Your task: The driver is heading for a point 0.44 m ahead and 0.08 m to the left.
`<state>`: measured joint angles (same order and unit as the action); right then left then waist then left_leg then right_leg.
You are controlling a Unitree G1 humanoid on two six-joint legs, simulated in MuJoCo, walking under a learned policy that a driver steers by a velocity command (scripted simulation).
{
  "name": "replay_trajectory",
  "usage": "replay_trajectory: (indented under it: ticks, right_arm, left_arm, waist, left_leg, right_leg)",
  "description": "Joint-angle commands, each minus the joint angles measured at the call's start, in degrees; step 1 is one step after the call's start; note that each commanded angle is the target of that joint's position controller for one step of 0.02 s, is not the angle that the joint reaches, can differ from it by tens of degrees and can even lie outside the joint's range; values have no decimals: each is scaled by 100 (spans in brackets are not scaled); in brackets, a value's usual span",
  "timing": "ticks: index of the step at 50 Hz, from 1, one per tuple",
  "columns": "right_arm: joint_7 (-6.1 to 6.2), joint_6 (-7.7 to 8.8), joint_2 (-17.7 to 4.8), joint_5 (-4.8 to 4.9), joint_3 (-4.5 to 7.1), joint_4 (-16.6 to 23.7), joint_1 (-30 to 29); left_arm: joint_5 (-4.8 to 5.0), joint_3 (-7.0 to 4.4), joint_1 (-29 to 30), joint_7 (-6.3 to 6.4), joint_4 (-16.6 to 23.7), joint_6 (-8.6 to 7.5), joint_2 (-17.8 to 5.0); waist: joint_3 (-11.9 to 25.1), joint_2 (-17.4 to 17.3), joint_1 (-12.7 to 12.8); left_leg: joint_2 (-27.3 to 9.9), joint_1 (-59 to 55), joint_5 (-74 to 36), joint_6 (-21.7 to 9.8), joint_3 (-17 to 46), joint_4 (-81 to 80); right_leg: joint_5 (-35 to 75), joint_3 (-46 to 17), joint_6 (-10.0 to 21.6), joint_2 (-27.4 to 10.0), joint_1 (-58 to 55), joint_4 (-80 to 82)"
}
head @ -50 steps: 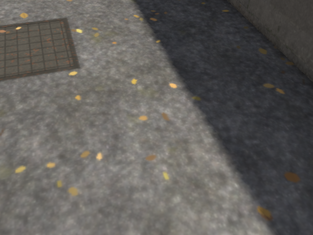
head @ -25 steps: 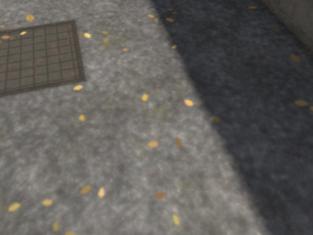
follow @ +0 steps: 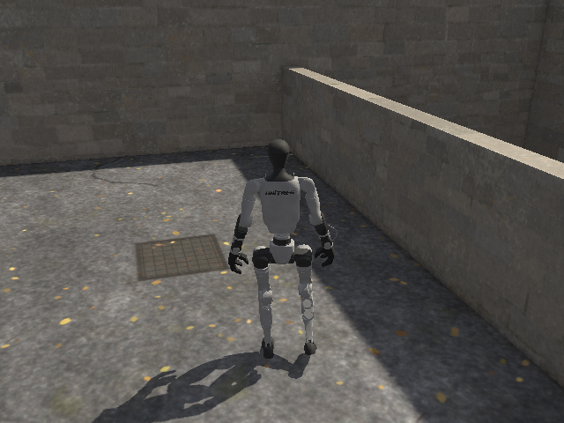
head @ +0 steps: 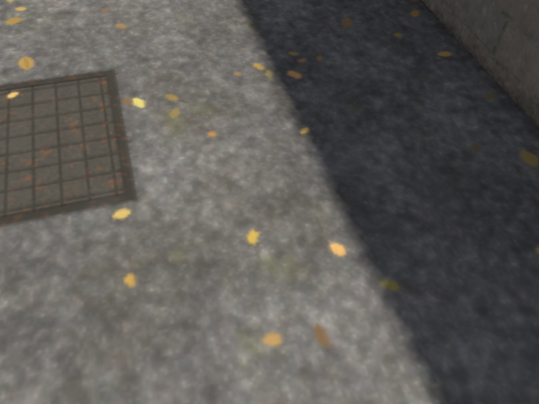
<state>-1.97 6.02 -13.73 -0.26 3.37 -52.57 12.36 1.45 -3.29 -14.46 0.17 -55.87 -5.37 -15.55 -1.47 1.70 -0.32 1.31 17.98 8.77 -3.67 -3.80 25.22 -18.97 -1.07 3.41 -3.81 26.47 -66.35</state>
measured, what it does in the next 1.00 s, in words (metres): walks ahead: right foot, then left foot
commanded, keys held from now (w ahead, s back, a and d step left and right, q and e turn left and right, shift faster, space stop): w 0.38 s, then w+q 0.02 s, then no key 0.60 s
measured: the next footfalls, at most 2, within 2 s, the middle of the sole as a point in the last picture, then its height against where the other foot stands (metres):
right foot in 0.42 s outside the picture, level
left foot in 0.84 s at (232, 400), level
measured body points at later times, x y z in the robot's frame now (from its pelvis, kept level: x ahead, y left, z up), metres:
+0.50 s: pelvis +0.28 -0.05 -0.01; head +0.32 -0.06 +0.43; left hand +0.46 +0.20 -0.12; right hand +0.26 -0.32 -0.16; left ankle +0.11 +0.08 -0.66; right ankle +0.38 -0.15 -0.74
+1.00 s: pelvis +0.41 -0.04 +0.00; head +0.42 -0.03 +0.45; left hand +0.48 +0.21 -0.15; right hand +0.51 -0.30 -0.13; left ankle +0.45 +0.09 -0.74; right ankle +0.38 -0.15 -0.74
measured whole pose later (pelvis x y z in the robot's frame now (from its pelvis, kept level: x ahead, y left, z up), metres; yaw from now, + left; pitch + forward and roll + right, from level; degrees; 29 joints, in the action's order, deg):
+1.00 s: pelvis +0.41 -0.04 +0.00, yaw +0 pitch +0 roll -1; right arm 1.4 0.8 -12.2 -0.3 3.5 -56.5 8.5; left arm -0.5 -1.7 -9.5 1.3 -59.0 -1.0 -12.6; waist -0.6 0.5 0.8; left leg -2.1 18.0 11.6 0.8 0.0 29.2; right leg -17.2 4.2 1.1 0.6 10.3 -27.0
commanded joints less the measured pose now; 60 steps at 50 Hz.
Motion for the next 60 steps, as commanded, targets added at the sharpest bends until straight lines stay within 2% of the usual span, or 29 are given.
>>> replay_trajectory:
  ticks: [1, 3, 5, 10, 14, 17, 19, 20, 21, 22, 23, 24, 25, 26, 27, 30, 32, 34, 38, 40, 41, 42, 43, 44, 45, 46, 47, 53, 60]
  right_arm:
    - [14, 98, -593, -21, 104, 170, 140]
    - [83, 103, -751, -10, 143, 75, 345]
    - [154, 63, -784, 3, 148, -5, 546]
    - [240, 2, -812, 55, 132, -151, 926]
    - [258, -88, -839, 84, 157, -357, 1312]
    - [296, -171, -916, 114, 210, -431, 1318]
    - [309, -212, -1023, 119, 247, -387, 1107]
    - [301, -241, -969, 127, 223, -364, 1003]
    - [303, -251, -840, 75, 154, -268, 919]
    - [261, -165, -273, -6, -17, -185, 1557]
    - [234, -39, -209, 69, -56, -334, 1694]
    - [226, 33, -728, 229, 94, -243, 1241]
    - [254, 33, -775, 269, 100, -129, 838]
    - [303, -29, -708, 192, 125, -128, 661]
    - [351, -126, -660, 124, 170, -130, 699]
    - [396, -339, -247, 69, 125, -212, 1017]
    - [426, -385, -252, 37, 112, -95, 757]
    - [416, -410, -261, 20, 81, -29, 409]
    - [399, -510, -423, 50, 111, 44, -65]
    - [393, -513, -432, 8, 127, 17, -86]
    - [395, -504, -474, -46, 140, -23, -44]
    - [412, -494, -677, -92, 179, -29, -14]
    - [442, -498, -980, -69, 221, 20, -110]
    - [432, -520, -837, -23, 187, -64, -261]
    - [378, -530, -552, 28, 157, -72, -413]
    - [352, -520, -452, 9, 130, -71, -468]
    - [338, -496, -495, -30, 130, -95, -482]
    - [369, -438, -507, 22, 129, -334, -379]
    - [382, -516, -474, 32, 118, -484, -496]
  left_arm:
    - [-21, -113, -271, 32, 214, 66, -280]
    - [-64, -133, 52, 47, 330, 114, -293]
    - [-107, -147, 463, 43, 474, 113, -283]
    - [-76, -78, 1371, -47, 735, 52, -118]
    - [-32, -22, 1976, -163, 961, -2, -109]
    - [-9, -26, 2090, -268, 1094, -65, -201]
    - [-14, -128, 1571, -279, 991, -89, -433]
    - [-36, -247, 834, -251, 779, -96, -630]
    - [-116, -380, -198, -204, 496, -97, -962]
    - [-272, -507, -963, -155, 355, -69, -1540]
    - [-209, -389, -1018, -161, 293, -25, -1225]
    - [-141, -277, -554, -167, 371, -23, -914]
    - [-136, -189, 31, -153, 496, -18, -657]
    - [-142, -108, 440, -180, 519, -33, -435]
    - [-184, -71, 623, -187, 508, -62, -307]
    - [-324, -42, 729, -170, 333, -83, -312]
    - [-322, -45, 845, -89, 274, -72, -420]
    - [-284, -56, 822, -23, 220, -7, -523]
    - [-240, -41, 581, 19, 26, 142, -574]
    - [-165, -7, 657, 33, -10, 206, -499]
    - [-115, 25, 563, 38, -54, 227, -399]
    - [-157, 71, 325, 41, -103, 228, -252]
    - [-255, 66, -72, 35, -160, 212, -195]
    - [-246, 93, -430, 62, -242, 240, -16]
    - [-238, 90, -107, 92, -210, 299, -130]
    - [-195, 52, 127, 120, -184, 362, -297]
    - [-168, 45, 211, 146, -186, 411, -304]
    - [-156, 26, 224, 153, -301, 462, -307]
    - [-153, 27, 135, 178, -489, 525, -256]
  waist:
    - [351, -659, 130]
    - [167, -526, 104]
    - [55, -458, 18]
    - [-186, -516, -245]
    - [-415, -503, -431]
    - [-411, -576, -322]
    - [-41, -751, 22]
    - [382, -732, 425]
    - [1091, -574, 843]
    - [2091, 641, 674]
    - [2744, 1177, 649]
    - [1994, 778, 624]
    - [1308, 468, 428]
    - [829, 79, 210]
    - [663, 153, 10]
    - [594, 276, -300]
    - [621, 351, -353]
    - [736, 350, -237]
    - [621, 306, -47]
    - [483, 247, -151]
    - [437, 143, -192]
    - [454, -145, -107]
    - [482, -651, 261]
    - [553, -1186, 493]
    - [379, -1038, 319]
    - [261, -778, 211]
    - [264, -674, 182]
    - [500, -414, 112]
    - [376, -195, 108]
  left_leg:
    - [-1446, -923, -739, -869, 1585, -1600]
    - [-1445, -986, -1122, -922, 1365, -1738]
    - [-1432, -1170, -1306, -901, 1206, -1805]
    - [-1230, -1324, -1093, -716, 727, -1930]
    - [-1446, -1982, -1188, -730, 684, -1730]
    - [-1682, -2443, -1759, -657, 717, -1356]
    - [-1654, -2497, -3251, -532, 632, -767]
    - [-1427, -2258, -3999, -417, 511, 92]
    - [-1083, -1437, -3544, -187, 308, 1446]
    - [-206, 819, -934, 267, 97, 3803]
    - [382, 1599, 2668, 391, 911, 5019]
    - [38, 1954, 2603, 320, 1260, 5462]
    - [-279, 2012, 2237, 300, 980, 5277]
    - [-514, 1806, 1911, 338, 785, 4854]
    - [-709, 1383, 1664, 333, 761, 4444]
    - [-724, 584, 1148, 410, 674, 3715]
    - [-751, 518, 686, 470, 640, 2798]
    - [-711, 278, 134, 496, 550, 2024]
    - [-621, 46, -54, 497, 532, 1216]
    - [-543, -290, -203, 397, 448, 536]
    - [-525, -588, -612, 313, 448, 26]
    - [-802, -946, -1590, 221, 736, -178]
    - [-1136, -1239, -2363, 45, 1018, 1]
    - [-1210, -1052, -1718, -211, 1122, -5]
    - [-980, -626, -869, -118, 1044, -114]
    - [-816, -492, -694, 22, 899, -138]
    - [-725, -518, -837, 105, 809, -72]
    - [-632, -901, -1782, 42, 681, 225]
    - [-544, -890, -1596, 26, 593, 253]
  right_leg:
    - [535, -250, -10, -502, 816, 216]
    - [960, -226, -120, -523, 1184, 687]
    - [1470, -208, -228, -514, 1535, 1283]
    - [2556, 42, -262, -281, 1365, 2796]
    - [2369, 125, -177, -143, 1508, 3409]
    - [1832, 145, 9, -58, 1380, 3674]
    - [1483, 363, 180, 228, 419, 3749]
    - [1576, 492, 320, 421, -694, 3876]
    - [2137, 123, 565, 57, -2329, 3658]
    - [2805, -2094, 1425, -1538, -4769, 3573]
    - [3364, -3732, 1849, -2131, -5137, 4422]
    - [3660, -2861, 1555, -1892, -4363, 4425]
    - [4161, -1901, 1334, -1668, -3435, 4456]
    - [4422, -1267, 1170, -1382, -2546, 4651]
    - [4428, -916, 1026, -1178, -1925, 4835]
    - [4970, -320, 1103, -943, -1033, 5144]
    - [5162, -21, 1074, -830, -1002, 5167]
    - [4913, 149, 970, -730, -1089, 5172]
    - [3445, -69, 913, -825, -1280, 5189]
    - [2559, -151, 764, -761, -1220, 4971]
    - [1974, -154, 554, -574, -1180, 4794]
    - [1350, -98, 277, -327, -1074, 4554]
    - [596, 149, 37, 103, -801, 4274]
    - [195, 313, -106, 287, -889, 4390]
    - [354, 359, -174, 281, -1191, 4425]
    - [448, 362, -169, 259, -1204, 4365]
    - [581, 340, -140, 225, -1221, 4328]
    - [1377, 285, -168, 107, -1438, 4180]
    - [1365, 297, -213, 82, -1482, 4164]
